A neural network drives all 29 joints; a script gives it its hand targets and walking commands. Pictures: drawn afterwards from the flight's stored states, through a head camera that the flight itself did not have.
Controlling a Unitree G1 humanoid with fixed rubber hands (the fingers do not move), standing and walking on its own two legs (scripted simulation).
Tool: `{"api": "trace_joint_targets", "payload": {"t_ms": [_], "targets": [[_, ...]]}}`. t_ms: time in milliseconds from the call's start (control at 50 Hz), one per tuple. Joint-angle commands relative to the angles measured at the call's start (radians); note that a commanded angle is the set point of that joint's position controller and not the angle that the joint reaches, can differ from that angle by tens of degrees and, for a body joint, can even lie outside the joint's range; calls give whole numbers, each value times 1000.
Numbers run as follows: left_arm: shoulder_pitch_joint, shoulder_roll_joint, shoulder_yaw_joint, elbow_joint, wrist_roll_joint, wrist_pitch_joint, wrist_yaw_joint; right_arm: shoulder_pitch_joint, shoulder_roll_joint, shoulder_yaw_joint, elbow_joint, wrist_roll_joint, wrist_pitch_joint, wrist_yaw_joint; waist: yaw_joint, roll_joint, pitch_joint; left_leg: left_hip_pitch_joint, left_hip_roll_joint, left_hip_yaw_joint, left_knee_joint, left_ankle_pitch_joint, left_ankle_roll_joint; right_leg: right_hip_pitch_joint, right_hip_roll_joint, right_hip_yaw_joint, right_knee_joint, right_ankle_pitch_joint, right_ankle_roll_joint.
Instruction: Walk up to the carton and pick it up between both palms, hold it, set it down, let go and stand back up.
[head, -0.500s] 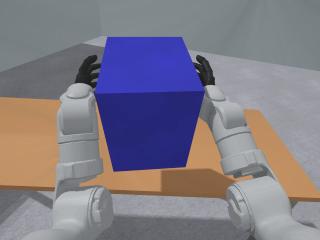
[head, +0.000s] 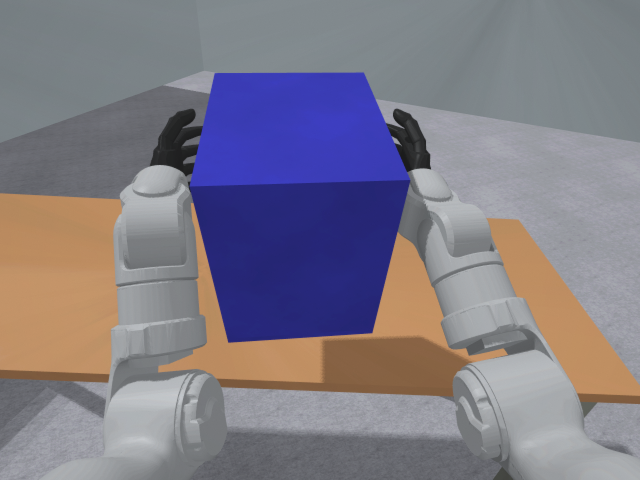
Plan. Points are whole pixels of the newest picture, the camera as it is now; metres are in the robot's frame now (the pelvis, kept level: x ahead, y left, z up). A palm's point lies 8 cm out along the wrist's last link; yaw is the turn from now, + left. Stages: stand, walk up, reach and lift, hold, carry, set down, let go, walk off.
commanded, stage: hold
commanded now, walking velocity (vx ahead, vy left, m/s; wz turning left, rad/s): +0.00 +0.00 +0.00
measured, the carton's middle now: (296, 207) +0.37 +0.02 +0.23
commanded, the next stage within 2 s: none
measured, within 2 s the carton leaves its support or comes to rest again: neither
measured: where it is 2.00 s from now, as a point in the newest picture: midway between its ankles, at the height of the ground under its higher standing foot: outside the picture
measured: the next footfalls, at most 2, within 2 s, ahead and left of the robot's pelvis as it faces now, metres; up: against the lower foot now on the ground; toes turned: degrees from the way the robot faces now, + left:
none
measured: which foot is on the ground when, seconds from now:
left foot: down 0.00-1.00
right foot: down 0.00-1.00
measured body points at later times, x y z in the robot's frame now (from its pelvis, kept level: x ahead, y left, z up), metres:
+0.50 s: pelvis +0.00 +0.00 +0.00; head -0.08 +0.02 +0.44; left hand +0.37 +0.15 +0.27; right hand +0.38 -0.12 +0.27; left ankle +0.02 +0.13 -0.75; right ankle +0.01 -0.10 -0.75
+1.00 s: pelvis +0.00 +0.00 +0.00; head -0.08 +0.02 +0.44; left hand +0.37 +0.15 +0.27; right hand +0.38 -0.12 +0.27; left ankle +0.02 +0.13 -0.75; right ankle +0.01 -0.10 -0.75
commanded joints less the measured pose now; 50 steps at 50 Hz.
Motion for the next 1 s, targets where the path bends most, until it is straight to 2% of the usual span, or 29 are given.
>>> {"api": "trace_joint_targets", "payload": {"t_ms": [0,980], "targets": [[-618,-500,-393,-45,-169,-53,-131,-682,539,272,-244,110,-36,111,-7,72,-274,-43,-73,68,-44,159,-7,147,58,-14,5,188,73],[-617,-497,-390,-42,-167,-52,-132,-683,541,273,-246,109,-36,109,-6,68,-272,-42,-74,68,-45,150,-4,145,56,-13,4,190,76]]}}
